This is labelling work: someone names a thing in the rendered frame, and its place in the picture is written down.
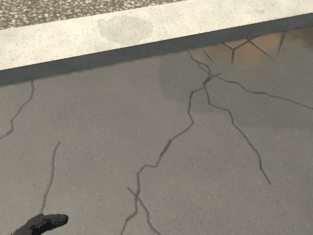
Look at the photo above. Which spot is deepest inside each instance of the left robot hand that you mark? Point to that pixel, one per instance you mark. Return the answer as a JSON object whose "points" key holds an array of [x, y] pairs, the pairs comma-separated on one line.
{"points": [[42, 223]]}

